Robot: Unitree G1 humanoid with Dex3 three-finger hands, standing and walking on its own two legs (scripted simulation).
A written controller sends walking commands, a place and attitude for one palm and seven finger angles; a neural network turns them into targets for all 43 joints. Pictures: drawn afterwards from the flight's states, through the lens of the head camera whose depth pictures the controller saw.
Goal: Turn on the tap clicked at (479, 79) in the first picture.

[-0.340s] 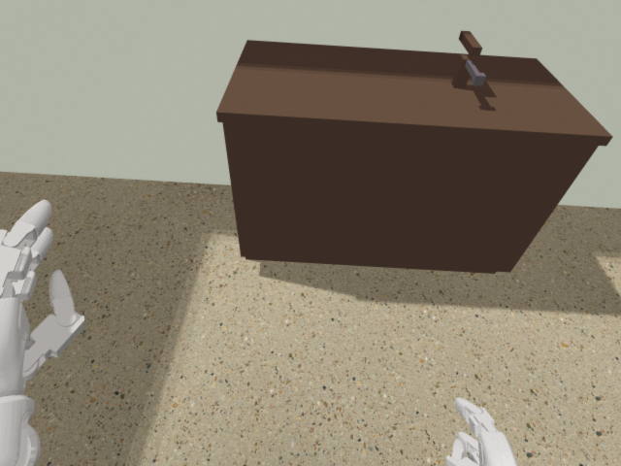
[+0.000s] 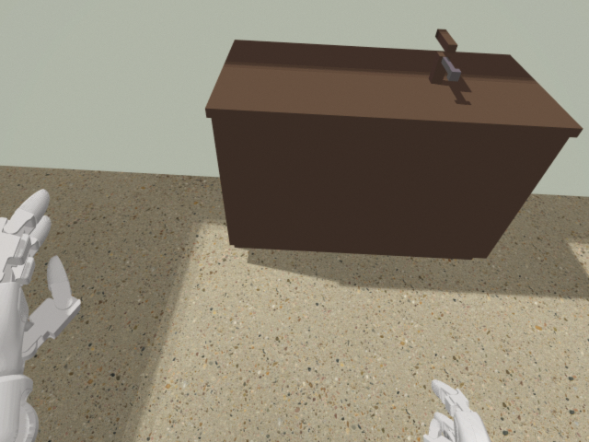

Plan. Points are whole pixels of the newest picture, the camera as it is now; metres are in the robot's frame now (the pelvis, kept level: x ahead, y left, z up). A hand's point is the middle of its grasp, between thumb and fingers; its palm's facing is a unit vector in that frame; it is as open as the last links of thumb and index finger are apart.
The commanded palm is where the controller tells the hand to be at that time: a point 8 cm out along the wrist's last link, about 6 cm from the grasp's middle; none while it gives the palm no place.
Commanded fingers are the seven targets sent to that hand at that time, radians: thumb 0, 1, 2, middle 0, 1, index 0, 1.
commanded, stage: look at it before walking up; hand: left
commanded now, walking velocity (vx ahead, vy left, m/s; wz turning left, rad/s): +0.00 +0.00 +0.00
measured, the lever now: (453, 74) +1.12 -0.40 +0.04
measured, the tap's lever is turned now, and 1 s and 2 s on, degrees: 0 0 0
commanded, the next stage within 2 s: walk to a spot facing it in 0.06 s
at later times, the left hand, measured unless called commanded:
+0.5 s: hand (114, 300) +0.22 +0.21 +0.15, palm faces +0.35 -0.87 -0.36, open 7.4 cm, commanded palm +0.17 +0.25 +0.18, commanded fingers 0.00 0.90 0.90 -0.20 -0.30 -0.20 -0.30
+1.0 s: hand (222, 285) +0.25 +0.10 +0.15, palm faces +0.12 -0.90 -0.42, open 7.4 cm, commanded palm +0.21 +0.16 +0.18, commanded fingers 0.00 0.90 0.90 -0.20 -0.30 -0.20 -0.30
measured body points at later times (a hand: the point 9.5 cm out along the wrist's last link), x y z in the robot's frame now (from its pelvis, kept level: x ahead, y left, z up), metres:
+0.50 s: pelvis -0.02 -0.01 -0.02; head -0.01 -0.01 +0.43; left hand +0.20 +0.26 +0.17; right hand +0.14 -0.25 -0.09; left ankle +0.03 +0.11 -0.74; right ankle +0.03 -0.13 -0.74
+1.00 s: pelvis -0.04 -0.04 -0.03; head -0.04 -0.07 +0.42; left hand +0.23 +0.15 +0.18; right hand +0.04 -0.29 -0.13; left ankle +0.03 +0.11 -0.74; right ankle -0.06 -0.13 -0.74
